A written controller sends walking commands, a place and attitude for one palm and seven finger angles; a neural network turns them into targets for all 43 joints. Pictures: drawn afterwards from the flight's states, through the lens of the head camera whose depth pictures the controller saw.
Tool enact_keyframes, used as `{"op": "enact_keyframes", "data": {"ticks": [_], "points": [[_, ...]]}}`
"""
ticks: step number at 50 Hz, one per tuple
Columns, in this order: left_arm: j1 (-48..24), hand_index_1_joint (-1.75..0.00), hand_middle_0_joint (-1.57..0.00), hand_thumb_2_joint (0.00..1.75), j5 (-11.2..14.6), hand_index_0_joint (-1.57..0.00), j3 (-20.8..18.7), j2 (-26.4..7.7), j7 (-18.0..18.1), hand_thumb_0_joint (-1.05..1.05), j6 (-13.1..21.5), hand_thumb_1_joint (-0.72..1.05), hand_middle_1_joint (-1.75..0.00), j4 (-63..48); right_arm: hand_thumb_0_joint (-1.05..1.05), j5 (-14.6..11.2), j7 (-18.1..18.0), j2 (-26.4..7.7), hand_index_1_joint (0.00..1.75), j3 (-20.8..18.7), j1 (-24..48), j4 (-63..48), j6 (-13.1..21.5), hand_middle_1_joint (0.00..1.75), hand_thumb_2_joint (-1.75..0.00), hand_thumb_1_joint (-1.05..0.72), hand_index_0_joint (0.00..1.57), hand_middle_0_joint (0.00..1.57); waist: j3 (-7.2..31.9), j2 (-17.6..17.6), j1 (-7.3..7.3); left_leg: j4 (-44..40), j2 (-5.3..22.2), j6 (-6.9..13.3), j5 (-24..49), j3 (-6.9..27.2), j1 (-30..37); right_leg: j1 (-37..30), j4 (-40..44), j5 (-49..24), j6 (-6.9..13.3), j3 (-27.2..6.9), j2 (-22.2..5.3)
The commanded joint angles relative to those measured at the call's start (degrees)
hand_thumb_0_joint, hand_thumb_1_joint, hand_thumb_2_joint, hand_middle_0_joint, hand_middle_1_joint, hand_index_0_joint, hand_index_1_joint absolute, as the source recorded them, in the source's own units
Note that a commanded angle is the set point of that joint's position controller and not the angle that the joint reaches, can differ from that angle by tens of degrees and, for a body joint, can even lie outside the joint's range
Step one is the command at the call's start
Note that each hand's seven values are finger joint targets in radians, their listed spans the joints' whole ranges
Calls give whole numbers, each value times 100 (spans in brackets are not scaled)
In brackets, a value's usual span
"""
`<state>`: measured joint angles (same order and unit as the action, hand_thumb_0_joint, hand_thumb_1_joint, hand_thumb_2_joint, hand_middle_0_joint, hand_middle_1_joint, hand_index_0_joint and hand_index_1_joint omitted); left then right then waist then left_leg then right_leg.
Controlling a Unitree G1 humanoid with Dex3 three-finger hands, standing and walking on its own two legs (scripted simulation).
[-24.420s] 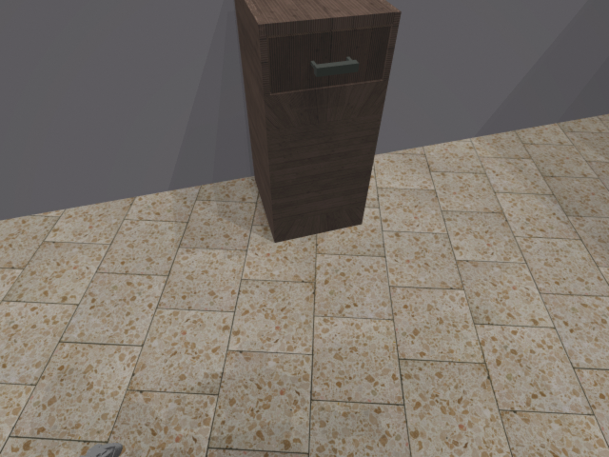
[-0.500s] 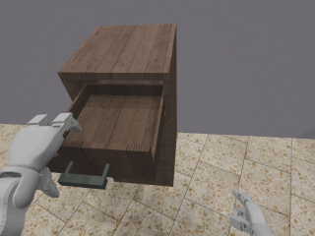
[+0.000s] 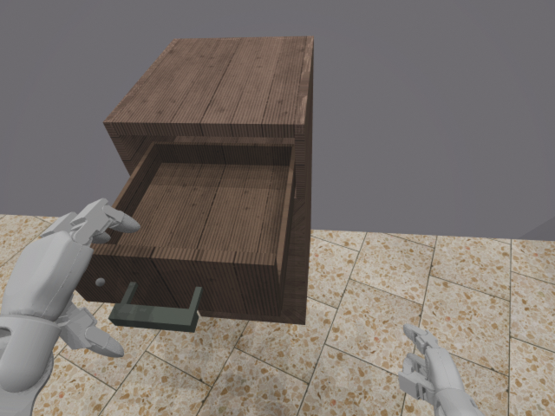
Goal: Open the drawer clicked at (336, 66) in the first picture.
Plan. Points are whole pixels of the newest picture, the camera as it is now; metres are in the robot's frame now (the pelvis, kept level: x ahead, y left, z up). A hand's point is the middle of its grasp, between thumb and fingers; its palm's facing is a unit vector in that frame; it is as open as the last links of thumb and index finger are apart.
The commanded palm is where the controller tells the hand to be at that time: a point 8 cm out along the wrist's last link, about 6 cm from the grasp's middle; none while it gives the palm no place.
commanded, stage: draw the hand back to the body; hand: left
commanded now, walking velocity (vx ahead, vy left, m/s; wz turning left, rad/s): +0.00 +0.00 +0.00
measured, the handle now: (159, 304) +0.26 +0.24 +0.00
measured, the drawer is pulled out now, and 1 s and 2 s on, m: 0.30 0.30 0.30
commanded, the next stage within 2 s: step back with the hand held close in 0.94 s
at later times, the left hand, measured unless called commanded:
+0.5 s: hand (109, 262) +0.22 +0.22 +0.18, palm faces +0.36 -0.84 -0.40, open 10.8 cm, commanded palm +0.16 +0.27 +0.19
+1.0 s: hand (112, 275) +0.20 +0.21 +0.18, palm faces +0.41 -0.82 -0.39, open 7.6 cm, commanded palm +0.15 +0.25 +0.19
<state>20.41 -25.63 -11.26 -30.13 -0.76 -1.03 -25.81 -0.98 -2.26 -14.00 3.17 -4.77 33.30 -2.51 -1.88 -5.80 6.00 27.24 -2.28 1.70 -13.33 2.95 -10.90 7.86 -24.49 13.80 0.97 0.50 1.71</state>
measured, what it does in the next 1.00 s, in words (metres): stands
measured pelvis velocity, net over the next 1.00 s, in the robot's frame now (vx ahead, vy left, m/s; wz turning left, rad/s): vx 0.02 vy -0.03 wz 0.00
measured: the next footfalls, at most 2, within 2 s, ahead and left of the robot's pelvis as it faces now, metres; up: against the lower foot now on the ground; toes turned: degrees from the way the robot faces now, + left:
none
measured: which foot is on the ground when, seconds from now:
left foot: down 0.00-1.00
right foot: down 0.00-1.00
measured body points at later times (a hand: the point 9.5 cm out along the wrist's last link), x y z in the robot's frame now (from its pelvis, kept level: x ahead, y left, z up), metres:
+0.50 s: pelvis +0.02 -0.01 +0.01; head +0.01 -0.02 +0.45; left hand +0.19 +0.27 +0.20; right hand +0.21 -0.23 -0.08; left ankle +0.02 +0.10 -0.74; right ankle +0.00 -0.11 -0.74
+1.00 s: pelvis +0.02 -0.03 +0.01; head +0.00 -0.05 +0.45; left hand +0.17 +0.25 +0.20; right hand +0.21 -0.24 -0.08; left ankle +0.02 +0.10 -0.74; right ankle +0.00 -0.11 -0.74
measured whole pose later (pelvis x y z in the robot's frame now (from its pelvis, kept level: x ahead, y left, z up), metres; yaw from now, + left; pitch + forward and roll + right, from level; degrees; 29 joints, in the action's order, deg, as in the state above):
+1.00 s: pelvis +0.02 -0.03 +0.01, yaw +0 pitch -4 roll +0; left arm 28.2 4.4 -17.8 -18.9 5.2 6.7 -27.3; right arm 0.4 -4.5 -12.0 1.7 -9.4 36.8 5.6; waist -1.4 -4.3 3.8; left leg 21.5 -0.1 -0.6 -12.1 3.8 -5.4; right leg 2.1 -18.0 12.0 3.1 1.0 3.8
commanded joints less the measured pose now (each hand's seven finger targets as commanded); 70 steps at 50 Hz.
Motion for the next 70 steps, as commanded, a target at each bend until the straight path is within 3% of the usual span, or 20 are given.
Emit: {"op": "enact_keyframes", "data": {"ticks": [1, 3, 4, 7, 17, 23, 24, 28, 34, 37, 43, 44, 47, 52, 53, 54, 57, 61, 64, 70], "points": [[-471, -111, -29, 36, 2798, -29, -1153, -113, 627, 0, 887, -36, -111, -1456, 0, 86, -250, -328, 30, -165, 501, -908, 958, 30, -90, -90, 20, 20, 776, 770, -249, -664, 347, -22, 744, 1, 817, -185, 608, -456, 50, 203, -77], [-608, -107, -29, 39, 2853, -29, -1325, -215, 765, 0, 1080, -29, -107, -1654, 0, 147, -301, -308, 30, -169, 405, -788, 1114, 30, -90, -90, 20, 20, 822, -42, -196, -740, 314, -91, 762, -36, 818, -243, 642, -451, 78, 128, -128], [-571, -104, -28, 40, 2859, -28, -1378, -224, 807, 0, 1110, -26, -104, -1505, 0, 179, -303, -331, 30, -151, 359, -673, 1163, 30, -90, -90, 20, 20, 520, -240, -195, -794, 296, -131, 714, -22, 688, -197, 720, -399, 111, 128, -105], [-441, -98, -27, 45, 2915, -27, -1095, 154, 779, 0, 1189, -15, -98, -1442, 0, 159, -256, -286, 30, -176, 323, -657, 1246, 30, -90, -90, 20, 20, 359, -275, -223, -926, 330, -155, 717, 12, 612, -250, 722, -411, 125, 144, -123], [246, -75, -25, 60, 2965, -25, -1206, 151, 710, 0, 1166, 20, -75, -1608, 0, 162, -151, -377, 30, -337, 265, -624, 1218, 30, -90, -90, 20, 20, 777, 151, -203, -708, 328, -182, 1853, -87, 732, -590, 636, -1490, 88, 167, -125], [373, -62, -24, 69, 2985, -24, -1319, 102, 723, 0, 1154, 41, -62, -1566, 0, 133, -212, -361, 30, -394, 256, -625, 1141, 30, -90, -90, 20, 20, 763, 243, -219, -682, 307, -147, 1698, -155, 799, -469, 721, -1452, 41, 143, -139], [359, -59, -23, 70, 2978, -23, -1305, 106, 715, 0, 1143, 44, -59, -1611, 0, 129, -219, -386, 30, -394, 277, -621, 1149, 30, -90, -90, 20, 20, 703, 19, -223, -680, 289, -159, 1750, -160, 803, -443, 768, -1488, 60, 121, -124], [426, -50, -22, 76, 3013, -22, -1329, 118, 713, 0, 1114, 58, -50, -1412, 0, 121, -240, -362, 30, -409, 294, -628, 1089, 30, -90, -90, 20, 20, 559, 481, -223, -688, 275, -93, 1496, -188, 761, -355, 843, -1365, 5, 93, -143], [337, -37, -21, 86, 2974, -21, -1302, 89, 727, 0, 1093, 80, -37, -1562, 0, 139, -265, -371, 30, -392, 295, -608, 1114, 30, -90, -90, 20, 20, 594, -12, -230, -674, 235, -115, 1529, -195, 845, -338, 920, -1377, 21, 54, -140], [394, -30, -20, 90, 2995, -20, -1288, 122, 729, 0, 1078, 90, -30, -1441, 0, 142, -265, -344, 30, -384, 297, -618, 1108, 30, -90, -90, 20, 20, 544, 362, -225, -696, 245, -81, 1441, -178, 831, -321, 921, -1315, -10, 58, -146], [292, -30, -20, 90, 3011, -20, -1303, 112, 719, 0, 1101, 90, -30, -1345, 0, 140, -272, -328, 30, -378, 322, -606, 1108, 30, -90, -90, 20, 20, 461, 399, -218, -729, 232, -64, 1210, -169, 837, -258, 1019, -1021, -23, 18, -163], [210, -30, -20, 90, 3002, -20, -1290, 92, 714, 0, 1100, 90, -30, -1415, 0, 135, -284, -337, 30, -377, 366, -610, 1123, 30, -90, -90, 20, 20, 387, 73, -219, -716, 207, -77, 1168, -199, 846, -190, 1090, -984, -12, -23, -164], [352, -30, -20, 90, 3013, -20, -1293, 131, 722, 0, 1115, 90, -30, -1291, 0, 146, -281, -316, 30, -380, 340, -602, 1128, 30, -90, -90, 20, 20, 439, 464, -207, -723, 220, -49, 1188, -173, 823, -261, 1049, -1001, -36, -1, -178], [339, -30, -20, 90, 3015, -20, -1322, 88, 731, 0, 1131, 90, -30, -1361, 0, 138, -285, -321, 30, -387, 342, -595, 1142, 30, -90, -90, 20, 20, 518, 237, -201, -679, 204, -47, 1220, -204, 844, -288, 1059, -1083, -47, -43, -210], [7, -30, -20, 90, 3000, -20, -1953, -540, 748, 0, 1351, 90, -30, -1847, 0, 53, -237, -472, 30, -399, 356, -867, 1027, 30, -90, -90, 20, 20, 19, 503, -389, -371, 236, 58, 978, 51, 357, 561, 1316, -1047, -68, -418, -531], [22, -30, -20, 90, 2986, -20, -1932, -483, 729, 0, 1450, 90, -30, -1736, 0, 63, -233, -388, 30, -408, 363, -792, 980, 30, -90, -90, 20, 20, -31, 416, -403, -231, 233, 36, 833, 94, 301, 701, 1352, -962, 7, -495, -682], [1019, -30, -20, 90, 2957, -20, -1529, 42, 695, 0, 1448, 90, -30, -1468, 0, 54, -194, -455, 30, -528, 265, -771, 856, 30, -90, -90, 20, 20, 571, 660, -487, 148, 219, 44, 969, 57, 392, 793, 1134, -1041, 30, -394, -847], [1402, -30, -20, 90, 2976, -20, -1734, -101, 755, 0, 1471, 90, -30, -1735, 0, 16, -220, -480, 30, -639, 200, -864, 736, 30, -90, -90, 20, 20, 1214, 522, -550, 9, 360, 21, 1873, 4, 335, 319, 569, -2037, -59, -177, -775], [1396, -30, -20, 90, 2973, -20, -1844, -252, 790, 0, 1462, 90, -30, -1983, 0, -9, -239, -511, 30, -688, 217, -953, 675, 30, -90, -90, 20, 20, 1343, 495, -564, 13, 438, -2, 2529, 55, 292, 255, 334, -2470, -86, -98, -694], [1691, -30, -20, 90, 2968, -20, -1910, -305, 842, 0, 1447, 90, -30, -2270, 0, -16, -238, -539, 30, -721, 136, -1109, 595, 30, -90, -90, 20, 20, 1330, 265, -557, -213, 589, -18, 2508, 287, -130, 208, 31, -1858, -90, 18, -509]]}}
